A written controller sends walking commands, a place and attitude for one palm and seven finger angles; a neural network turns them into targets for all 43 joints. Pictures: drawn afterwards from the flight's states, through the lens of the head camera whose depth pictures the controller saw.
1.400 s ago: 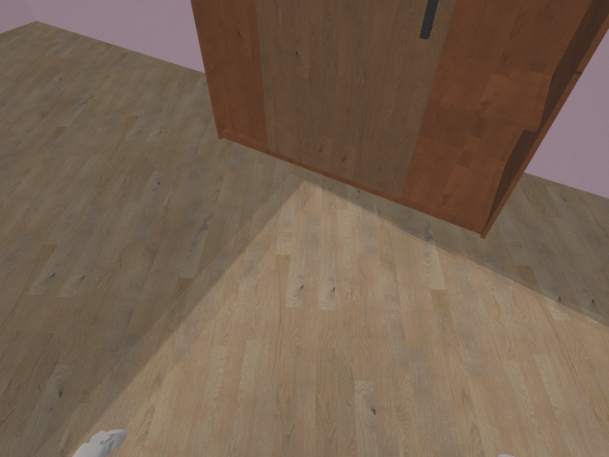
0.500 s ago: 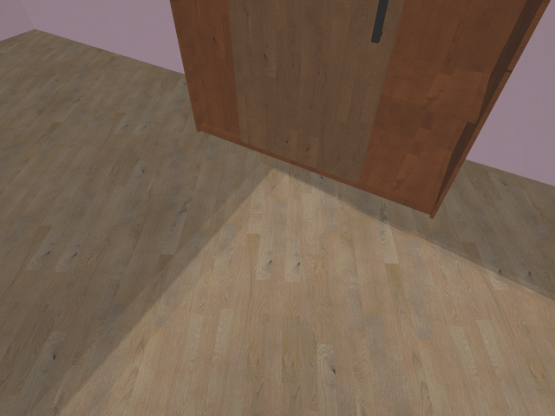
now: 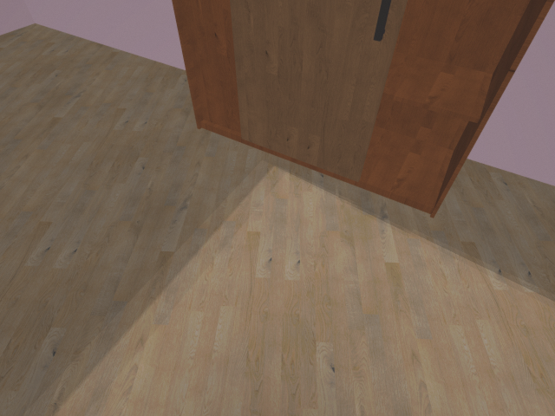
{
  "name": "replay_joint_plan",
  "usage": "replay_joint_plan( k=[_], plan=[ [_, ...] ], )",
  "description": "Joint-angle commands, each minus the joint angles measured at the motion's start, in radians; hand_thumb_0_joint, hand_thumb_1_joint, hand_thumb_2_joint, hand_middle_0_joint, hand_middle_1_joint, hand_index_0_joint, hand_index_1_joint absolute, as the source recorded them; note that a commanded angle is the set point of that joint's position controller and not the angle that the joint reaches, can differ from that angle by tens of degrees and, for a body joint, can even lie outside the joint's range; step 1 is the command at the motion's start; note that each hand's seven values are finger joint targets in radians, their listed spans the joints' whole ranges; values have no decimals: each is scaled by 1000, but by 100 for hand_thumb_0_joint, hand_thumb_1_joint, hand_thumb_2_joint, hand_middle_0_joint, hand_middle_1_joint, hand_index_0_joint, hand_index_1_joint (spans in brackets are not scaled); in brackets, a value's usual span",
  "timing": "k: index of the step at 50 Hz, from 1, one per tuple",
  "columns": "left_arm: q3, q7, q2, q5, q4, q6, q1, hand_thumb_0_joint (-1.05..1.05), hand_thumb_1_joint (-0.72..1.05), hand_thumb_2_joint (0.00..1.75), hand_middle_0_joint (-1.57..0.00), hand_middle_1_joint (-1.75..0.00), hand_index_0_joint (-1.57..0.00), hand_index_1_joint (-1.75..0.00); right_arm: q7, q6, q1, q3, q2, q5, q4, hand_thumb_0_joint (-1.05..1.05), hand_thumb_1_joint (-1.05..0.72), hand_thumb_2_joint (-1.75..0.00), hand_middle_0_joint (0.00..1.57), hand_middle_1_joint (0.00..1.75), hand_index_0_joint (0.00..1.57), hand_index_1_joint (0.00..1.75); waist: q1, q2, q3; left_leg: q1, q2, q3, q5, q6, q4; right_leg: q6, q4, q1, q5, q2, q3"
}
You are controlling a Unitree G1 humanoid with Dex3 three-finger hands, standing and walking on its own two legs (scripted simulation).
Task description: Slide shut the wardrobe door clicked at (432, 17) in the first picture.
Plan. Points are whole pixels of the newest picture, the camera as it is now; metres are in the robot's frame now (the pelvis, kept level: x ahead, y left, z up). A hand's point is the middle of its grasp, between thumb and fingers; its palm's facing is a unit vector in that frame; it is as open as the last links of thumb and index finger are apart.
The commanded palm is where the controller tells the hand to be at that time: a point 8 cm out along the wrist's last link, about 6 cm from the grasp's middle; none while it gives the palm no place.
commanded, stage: look at it before walking up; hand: left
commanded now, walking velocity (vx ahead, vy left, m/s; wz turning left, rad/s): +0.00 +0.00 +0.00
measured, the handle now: (388, 1) +1.33 -0.29 +0.11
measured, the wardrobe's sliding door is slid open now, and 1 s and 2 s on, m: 0.38 0.38 0.38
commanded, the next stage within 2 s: walk to a spot facing it in 0.14 s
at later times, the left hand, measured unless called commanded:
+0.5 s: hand out of the picture +0.05 +0.22 -0.18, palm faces +0.01 -0.98 -0.21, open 7.4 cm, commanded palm none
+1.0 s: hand (222, 317) +0.34 +0.13 -0.18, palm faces -0.07 -0.98 -0.20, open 7.4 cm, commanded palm none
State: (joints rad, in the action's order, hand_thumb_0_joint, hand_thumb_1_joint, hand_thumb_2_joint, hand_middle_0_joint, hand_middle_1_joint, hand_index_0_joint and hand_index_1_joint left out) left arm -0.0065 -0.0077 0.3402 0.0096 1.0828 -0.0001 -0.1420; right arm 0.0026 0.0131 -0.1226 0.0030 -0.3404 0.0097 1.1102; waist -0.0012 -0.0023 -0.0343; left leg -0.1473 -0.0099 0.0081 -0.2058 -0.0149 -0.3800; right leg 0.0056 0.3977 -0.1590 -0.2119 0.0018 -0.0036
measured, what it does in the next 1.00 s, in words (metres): walks ahead: right foot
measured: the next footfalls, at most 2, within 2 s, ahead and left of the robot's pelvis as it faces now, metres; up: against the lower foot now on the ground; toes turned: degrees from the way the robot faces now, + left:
right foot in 0.88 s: +0.32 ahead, -0.13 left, +0.00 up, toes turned -13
left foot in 1.38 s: +0.52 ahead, +0.09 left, +0.00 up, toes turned +9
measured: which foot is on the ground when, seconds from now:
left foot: down 0.00-0.90, up 0.92-1.00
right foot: down 0.00-0.52, up 0.54-0.86, down 0.88-1.00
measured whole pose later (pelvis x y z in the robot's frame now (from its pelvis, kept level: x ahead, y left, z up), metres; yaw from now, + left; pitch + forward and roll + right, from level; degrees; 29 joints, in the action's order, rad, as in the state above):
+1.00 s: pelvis +0.22 -0.04 -0.02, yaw -4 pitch -2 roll +0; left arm 0.05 -0.01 0.18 0.02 1.01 -0.07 -0.15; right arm 0.01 0.04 -0.42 -0.04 -0.13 0.01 1.19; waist 0.04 -0.01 -0.09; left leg -0.32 -0.09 -0.03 -0.40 0.02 -1.25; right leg 0.08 0.64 -0.35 -0.26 -0.02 0.17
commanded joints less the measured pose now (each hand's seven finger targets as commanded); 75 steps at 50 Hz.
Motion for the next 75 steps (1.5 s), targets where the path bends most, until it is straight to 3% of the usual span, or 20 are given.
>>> replay_joint_plan(
  k=[1,12,18,23,25,26,27,30,38,42,43,44,45,48,53,64,67,68,70,75],
  plan=[
    [41,18,208,1,-64,-27,39,0,90,90,-20,-30,-20,-30,11,20,44,-38,-205,-3,-64,0,-90,-90,20,30,20,30,1,9,66,15,-108,87,125,39,55,29,-80,9,119,-122,-114],
    [41,19,208,1,-61,-27,37,0,90,90,-20,-30,-20,-30,12,21,52,-38,-206,-3,-60,0,-90,-90,20,30,20,30,-2,4,63,26,-113,87,158,39,65,26,-78,23,157,-121,-104],
    [38,6,115,13,-31,8,-110,0,90,90,-20,-30,-20,-30,-3,-11,-56,-16,-65,18,-43,0,-90,-90,20,30,20,30,-18,112,-65,-163,-32,5,-320,19,-60,63,-161,-57,-460,-141,-226],
    [61,4,103,4,-56,-11,-143,0,90,90,-20,-30,-20,-30,-2,18,-148,-27,-21,11,-55,0,-90,-90,20,30,20,30,18,95,-79,-106,-39,-50,-199,29,-132,131,-128,-114,-384,-185,-261],
    [57,-4,42,3,-74,-17,-113,0,90,90,-20,-30,-20,-30,4,33,-255,-40,-45,10,-23,0,-90,-90,20,30,20,30,60,-54,-69,63,-123,88,-221,73,14,83,95,-254,-261,-64,-115],
    [49,-8,-15,6,-95,-20,-84,0,90,90,-20,-30,-20,-30,8,39,-346,-59,-104,17,3,0,-90,-90,20,30,20,30,91,-244,-73,158,-281,302,-248,143,138,39,355,-399,-229,25,36],
    [46,-4,-21,12,-138,-31,-2,0,90,90,-20,-30,-20,-30,15,44,-414,-65,-105,17,16,0,-90,-90,20,30,20,30,113,-234,-134,194,-374,419,-177,211,216,27,510,-546,-328,12,35],
    [58,-13,-36,15,-133,-45,4,0,90,90,-20,-30,-20,-30,30,68,-413,-47,-13,9,19,0,-90,-90,20,30,20,30,79,-83,-143,225,-370,309,204,237,164,22,662,-615,-241,-88,-16],
    [50,-32,-138,7,-143,-33,42,0,90,90,-20,-30,-20,-30,36,80,-413,-47,39,13,51,0,-90,-90,20,30,20,30,34,-148,-129,111,-235,-28,382,152,173,28,314,-343,-34,-54,148],
    [78,-17,-86,16,-56,-44,-234,0,90,90,-20,-30,-20,-30,36,77,-374,-58,13,1,58,0,-90,-90,20,30,20,30,-103,-89,16,47,-213,-109,639,106,-161,76,185,56,71,8,167],
    [97,-7,-21,24,-18,-58,-372,0,90,90,-20,-30,-20,-30,26,77,-379,-55,36,-4,53,0,-90,-90,20,30,20,30,-160,2,102,-99,-167,-121,464,70,-397,105,147,280,65,-65,76],
    [125,10,91,27,3,-69,-473,0,90,90,-20,-30,-20,-30,18,79,-446,-44,112,-15,34,0,-90,-90,20,30,20,30,-166,265,243,-338,-28,-137,-180,31,-760,207,28,469,-32,-373,-371],
    [132,15,128,1,6,-64,-460,0,90,90,-20,-30,-20,-30,20,72,-403,-47,106,-14,-2,0,-90,-90,20,30,20,30,-142,257,253,-416,-15,-26,-346,49,-977,253,-121,414,-84,-485,-601],
    [93,20,-6,5,-50,-64,-205,0,90,90,-20,-30,-20,-30,8,57,-269,-56,130,4,-17,0,-90,-90,20,30,20,30,-46,45,-32,-450,-142,13,-140,54,-983,197,-188,-15,-238,-396,-341],
    [65,21,-84,16,-44,-79,-160,0,90,90,-20,-30,-20,-30,-4,4,-315,-60,180,19,-14,0,-90,-90,20,30,20,30,45,90,-73,-364,-158,-39,-36,8,-790,142,-249,-217,-98,-280,-48],
    [71,23,-39,19,2,-90,-302,0,90,90,-20,-30,-20,-30,-40,34,13,-59,148,13,-164,0,-90,-90,20,30,20,30,-36,61,-84,-396,-117,-115,10,20,-309,144,-190,78,147,-301,19],
    [75,22,-31,16,8,-85,-294,0,90,90,-20,-30,-20,-30,-28,48,-110,-68,113,18,-130,0,-90,-90,20,30,20,30,30,25,-22,-139,-55,-165,-10,45,-181,115,25,50,346,-269,85],
    [73,20,-46,10,3,-85,-296,0,90,90,-20,-30,-20,-30,-19,55,-257,-80,66,24,-88,0,-90,-90,20,30,20,30,91,-49,71,101,-73,-122,30,71,-119,79,249,-42,368,-209,143],
    [56,6,-106,1,-56,-87,-279,0,90,90,-20,-30,-20,-30,5,54,-466,-116,-115,16,-43,0,-90,-90,20,30,20,30,137,-348,225,423,-461,425,153,233,63,6,812,-448,-361,-11,129],
    [67,-3,-148,19,-10,-45,-234,0,90,90,-20,-30,-20,-30,19,74,-207,-64,77,11,-76,0,-90,-90,20,30,20,30,9,-23,-22,-18,-336,53,129,131,163,-1,859,-412,-83,-140,17]
  ],
)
